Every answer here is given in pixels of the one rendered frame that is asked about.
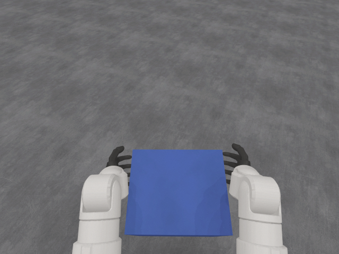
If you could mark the left robot forearm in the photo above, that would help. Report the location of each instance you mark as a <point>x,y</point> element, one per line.
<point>100,209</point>

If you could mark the right robot forearm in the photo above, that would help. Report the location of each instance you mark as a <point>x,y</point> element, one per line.
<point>259,210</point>

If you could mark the right robot hand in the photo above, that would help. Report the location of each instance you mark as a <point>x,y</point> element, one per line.
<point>242,159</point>

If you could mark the carton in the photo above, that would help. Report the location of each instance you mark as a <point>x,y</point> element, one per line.
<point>178,193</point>

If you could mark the left robot hand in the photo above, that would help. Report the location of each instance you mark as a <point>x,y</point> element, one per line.
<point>114,159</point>

